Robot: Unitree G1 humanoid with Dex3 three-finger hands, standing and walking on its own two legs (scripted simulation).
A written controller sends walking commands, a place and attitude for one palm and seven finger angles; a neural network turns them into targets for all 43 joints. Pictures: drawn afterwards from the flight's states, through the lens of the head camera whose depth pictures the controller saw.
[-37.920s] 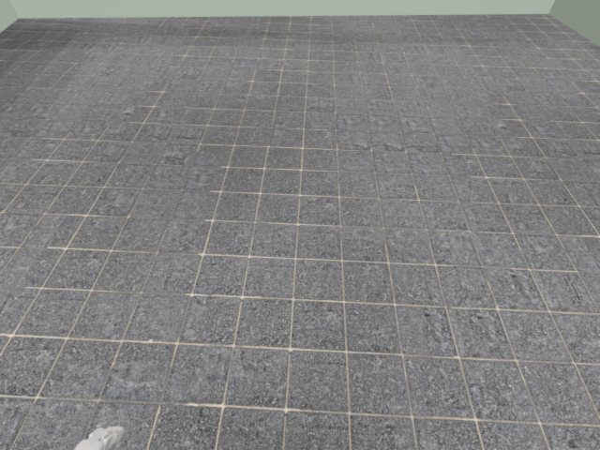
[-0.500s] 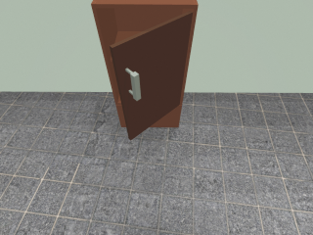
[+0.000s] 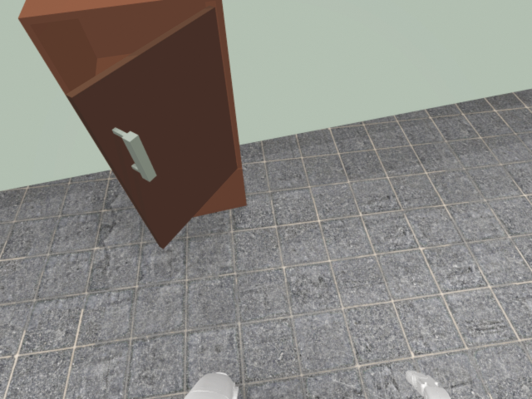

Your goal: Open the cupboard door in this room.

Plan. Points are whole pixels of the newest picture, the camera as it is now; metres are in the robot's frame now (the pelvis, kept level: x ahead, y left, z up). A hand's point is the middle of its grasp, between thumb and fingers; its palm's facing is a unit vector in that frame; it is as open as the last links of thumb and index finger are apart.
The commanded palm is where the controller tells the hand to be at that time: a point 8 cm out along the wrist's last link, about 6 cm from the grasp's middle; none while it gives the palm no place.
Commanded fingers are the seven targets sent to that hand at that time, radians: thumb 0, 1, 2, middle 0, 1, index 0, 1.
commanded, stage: walk to a spot facing it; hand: left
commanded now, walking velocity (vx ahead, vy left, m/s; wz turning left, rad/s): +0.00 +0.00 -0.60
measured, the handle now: (133, 154) +0.58 +0.36 -0.06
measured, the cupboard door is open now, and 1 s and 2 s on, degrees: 43 43 43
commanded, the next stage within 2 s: none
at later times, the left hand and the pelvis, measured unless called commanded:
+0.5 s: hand (158, 370) +0.17 +0.22 -0.17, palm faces -0.29 -0.93 -0.25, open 7.4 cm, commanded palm none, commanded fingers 0.00 0.90 0.90 -0.20 -0.30 -0.20 -0.30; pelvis +0.01 +0.03 -0.01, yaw -19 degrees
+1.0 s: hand (223, 335) +0.24 +0.11 -0.17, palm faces -0.56 -0.81 -0.17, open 7.4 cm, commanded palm none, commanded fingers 0.00 0.90 0.90 -0.20 -0.30 -0.20 -0.30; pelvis +0.06 +0.00 -0.01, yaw -36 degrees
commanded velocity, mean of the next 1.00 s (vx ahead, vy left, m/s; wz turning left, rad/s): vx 0.10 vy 0.00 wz -0.60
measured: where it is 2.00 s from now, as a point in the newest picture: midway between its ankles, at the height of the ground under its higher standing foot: (381, 381)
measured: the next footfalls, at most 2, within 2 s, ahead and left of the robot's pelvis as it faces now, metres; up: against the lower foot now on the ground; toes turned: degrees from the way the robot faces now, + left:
left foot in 0.20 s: +0.06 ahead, +0.16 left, +0.00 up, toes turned -10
right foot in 0.56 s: +0.01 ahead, -0.11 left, +0.00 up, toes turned -25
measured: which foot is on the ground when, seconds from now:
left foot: up 0.00-0.18, down 0.20-0.56, up 0.58-0.86, down 0.88-1.00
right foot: down 0.00-0.20, up 0.22-0.54, down 0.56-0.88, up 0.90-1.00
